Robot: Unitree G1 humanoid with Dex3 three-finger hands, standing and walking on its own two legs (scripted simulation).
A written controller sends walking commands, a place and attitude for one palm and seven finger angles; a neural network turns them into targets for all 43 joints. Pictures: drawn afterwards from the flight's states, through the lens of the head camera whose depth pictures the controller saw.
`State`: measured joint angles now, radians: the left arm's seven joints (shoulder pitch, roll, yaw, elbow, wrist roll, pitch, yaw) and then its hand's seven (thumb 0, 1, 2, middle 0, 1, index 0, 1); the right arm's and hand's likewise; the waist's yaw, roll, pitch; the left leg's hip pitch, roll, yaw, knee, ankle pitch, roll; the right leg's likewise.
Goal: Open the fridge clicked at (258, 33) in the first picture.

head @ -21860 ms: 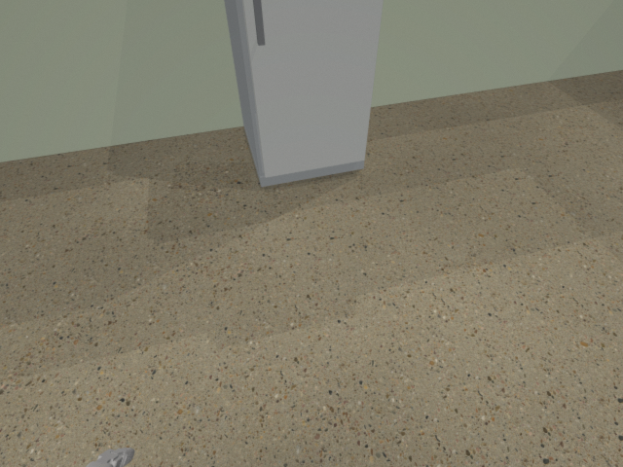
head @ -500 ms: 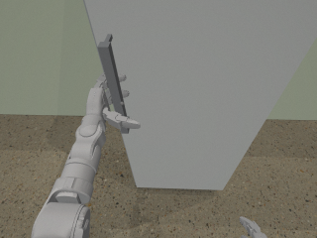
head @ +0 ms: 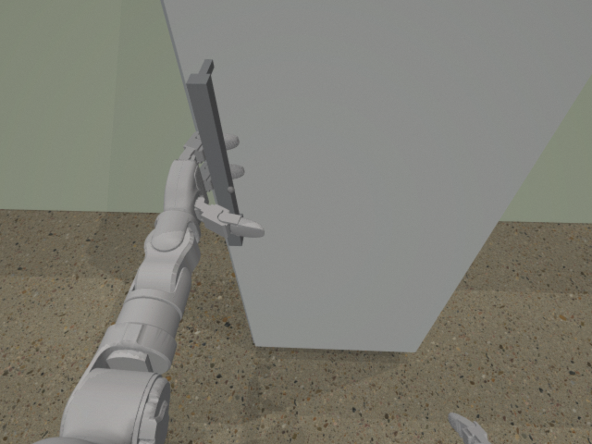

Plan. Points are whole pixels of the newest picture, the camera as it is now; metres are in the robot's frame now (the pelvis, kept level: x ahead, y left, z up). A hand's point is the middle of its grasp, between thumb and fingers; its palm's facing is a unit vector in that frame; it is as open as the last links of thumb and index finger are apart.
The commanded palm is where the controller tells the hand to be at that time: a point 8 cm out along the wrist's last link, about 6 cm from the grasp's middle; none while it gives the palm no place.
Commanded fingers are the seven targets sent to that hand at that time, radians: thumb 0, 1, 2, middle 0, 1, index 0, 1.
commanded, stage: grip the handle and tug to test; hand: left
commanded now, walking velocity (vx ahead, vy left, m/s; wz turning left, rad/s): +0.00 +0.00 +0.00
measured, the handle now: (224, 167) +0.48 +0.13 +0.12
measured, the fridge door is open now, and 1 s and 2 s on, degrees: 0 0 5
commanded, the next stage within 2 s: pull the door a little, standing still in 1.40 s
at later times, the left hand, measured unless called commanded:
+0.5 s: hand (230, 187) +0.42 +0.11 +0.13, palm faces -0.01 -1.00 -0.01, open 8.3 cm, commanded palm +0.40 +0.15 +0.13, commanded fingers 0.00 0.76 0.84 -0.44 -1.38 -0.44 -1.38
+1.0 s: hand (231, 187) +0.42 +0.11 +0.13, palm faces +0.01 -1.00 -0.01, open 5.8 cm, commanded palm +0.39 +0.15 +0.13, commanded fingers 0.00 0.90 0.90 -0.45 -1.40 -0.45 -1.40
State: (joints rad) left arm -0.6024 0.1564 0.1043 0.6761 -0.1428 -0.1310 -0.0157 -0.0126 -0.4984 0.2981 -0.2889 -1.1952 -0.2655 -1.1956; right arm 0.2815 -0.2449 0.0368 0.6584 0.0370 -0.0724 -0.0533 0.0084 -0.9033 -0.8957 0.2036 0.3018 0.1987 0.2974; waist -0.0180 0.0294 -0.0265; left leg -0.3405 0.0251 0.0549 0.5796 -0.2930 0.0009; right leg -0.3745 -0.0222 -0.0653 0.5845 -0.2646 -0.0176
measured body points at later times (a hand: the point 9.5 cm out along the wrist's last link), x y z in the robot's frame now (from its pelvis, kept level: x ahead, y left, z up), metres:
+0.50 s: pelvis +0.01 +0.00 +0.00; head +0.03 -0.01 +0.45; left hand +0.42 +0.16 +0.13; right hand +0.13 -0.24 -0.11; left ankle +0.00 +0.12 -0.73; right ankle +0.02 -0.11 -0.73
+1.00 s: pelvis +0.01 +0.00 +0.00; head +0.03 -0.01 +0.45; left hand +0.42 +0.16 +0.13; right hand +0.14 -0.24 -0.11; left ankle +0.00 +0.12 -0.73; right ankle +0.02 -0.11 -0.73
